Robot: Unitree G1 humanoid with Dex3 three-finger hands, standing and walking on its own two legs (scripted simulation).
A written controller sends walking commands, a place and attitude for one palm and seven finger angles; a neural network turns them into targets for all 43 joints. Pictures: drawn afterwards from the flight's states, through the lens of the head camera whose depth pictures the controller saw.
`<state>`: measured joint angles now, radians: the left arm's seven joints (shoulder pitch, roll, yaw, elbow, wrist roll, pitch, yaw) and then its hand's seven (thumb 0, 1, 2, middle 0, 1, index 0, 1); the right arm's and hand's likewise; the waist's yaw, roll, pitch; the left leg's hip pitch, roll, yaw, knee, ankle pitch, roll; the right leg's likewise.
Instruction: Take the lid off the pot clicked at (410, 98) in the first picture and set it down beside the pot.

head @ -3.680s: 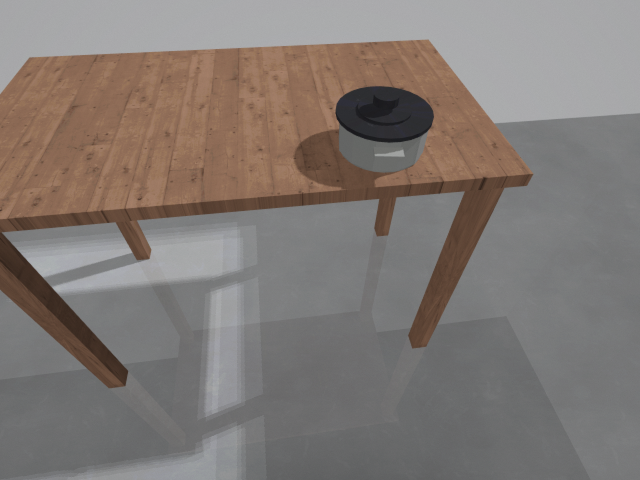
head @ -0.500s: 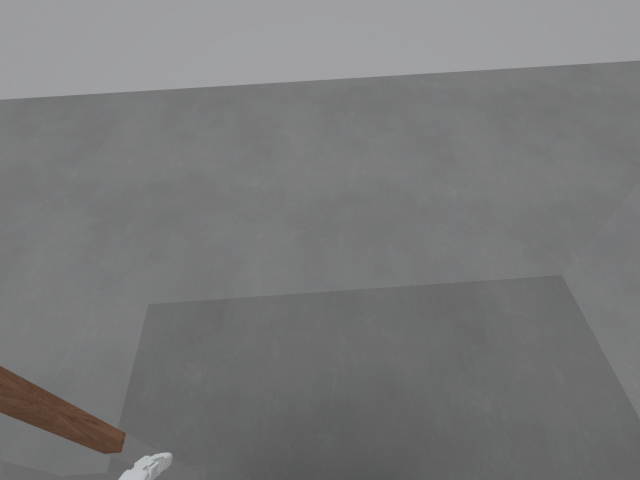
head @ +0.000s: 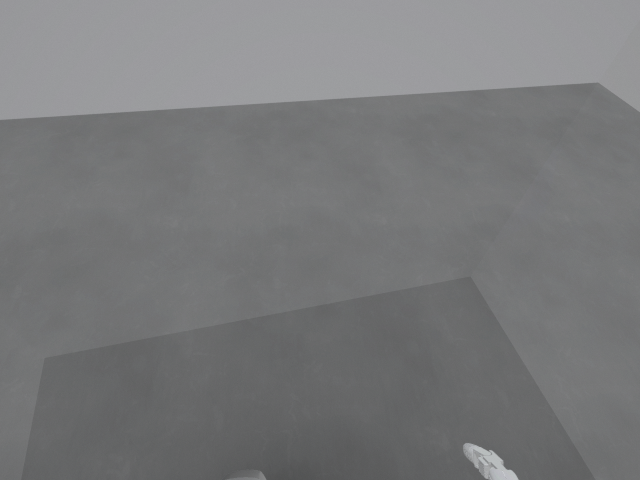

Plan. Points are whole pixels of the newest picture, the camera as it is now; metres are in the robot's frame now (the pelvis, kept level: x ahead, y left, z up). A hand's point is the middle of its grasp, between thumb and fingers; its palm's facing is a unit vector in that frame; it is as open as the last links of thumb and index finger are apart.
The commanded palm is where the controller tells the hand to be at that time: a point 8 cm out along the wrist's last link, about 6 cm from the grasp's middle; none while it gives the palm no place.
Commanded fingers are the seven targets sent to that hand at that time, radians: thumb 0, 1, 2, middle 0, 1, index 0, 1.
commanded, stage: walk to a spot facing it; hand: left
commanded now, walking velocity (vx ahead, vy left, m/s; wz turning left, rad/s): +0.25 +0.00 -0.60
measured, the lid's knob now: out of the picture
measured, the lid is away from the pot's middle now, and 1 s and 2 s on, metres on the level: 0.00 0.00 0.00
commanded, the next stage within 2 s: turn to face it in 0.36 s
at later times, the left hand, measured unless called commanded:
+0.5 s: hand (276, 350) +0.34 +0.10 -0.15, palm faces -0.34 -0.91 -0.22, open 7.3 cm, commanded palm none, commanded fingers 0.00 0.90 0.90 -0.20 -0.30 -0.20 -0.30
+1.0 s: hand (226, 398) +0.26 +0.17 -0.17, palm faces -0.01 -0.98 -0.19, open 7.3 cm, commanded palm none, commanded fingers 0.00 0.90 0.90 -0.20 -0.30 -0.20 -0.30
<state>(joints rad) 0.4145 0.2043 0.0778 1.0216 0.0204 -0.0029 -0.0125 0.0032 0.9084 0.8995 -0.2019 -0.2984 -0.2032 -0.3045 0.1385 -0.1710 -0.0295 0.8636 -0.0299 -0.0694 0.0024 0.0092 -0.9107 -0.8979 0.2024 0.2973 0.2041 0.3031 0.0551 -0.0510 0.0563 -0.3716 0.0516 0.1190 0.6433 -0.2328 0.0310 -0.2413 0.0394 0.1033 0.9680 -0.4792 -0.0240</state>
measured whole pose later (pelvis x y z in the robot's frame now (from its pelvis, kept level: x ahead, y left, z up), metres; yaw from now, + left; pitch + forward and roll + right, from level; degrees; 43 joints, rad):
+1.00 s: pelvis +0.16 -0.02 +0.00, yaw -3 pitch +0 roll -2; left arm 0.18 0.21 0.09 0.95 0.03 0.06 0.02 0.00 0.91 0.90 -0.20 -0.30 -0.20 -0.30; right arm 0.27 -0.15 -0.06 0.96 -0.03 0.02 -0.01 0.01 -0.92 -0.90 0.20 0.30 0.20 0.30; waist -0.02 -0.05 0.06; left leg -0.36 0.03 0.11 0.64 -0.29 0.06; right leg -0.49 -0.07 -0.12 1.02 -0.41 0.04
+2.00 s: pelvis +0.13 -0.08 +0.01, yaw +33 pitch +0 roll +0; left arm 0.25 0.27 0.08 0.93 0.02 0.07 0.02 0.00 0.91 0.90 -0.20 -0.30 -0.20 -0.30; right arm 0.09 -0.21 -0.05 0.88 -0.01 0.03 0.01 0.01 -0.91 -0.90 0.20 0.30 0.20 0.30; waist 0.04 -0.06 0.11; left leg -0.28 -0.02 0.05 0.59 -0.31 0.05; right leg -0.44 -0.13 -0.08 1.08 -0.49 0.08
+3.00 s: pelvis +0.14 -0.11 +0.01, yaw +69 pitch -1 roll -1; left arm 0.26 0.28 0.08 0.93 0.02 0.08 0.02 0.00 0.91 0.90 -0.20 -0.30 -0.20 -0.30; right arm 0.09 -0.23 -0.05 0.87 -0.01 0.03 0.01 0.01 -0.91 -0.90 0.20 0.30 0.20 0.30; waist 0.04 -0.06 0.10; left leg -0.28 -0.03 0.04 0.58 -0.29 0.05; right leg -0.45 -0.13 -0.06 1.12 -0.47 0.08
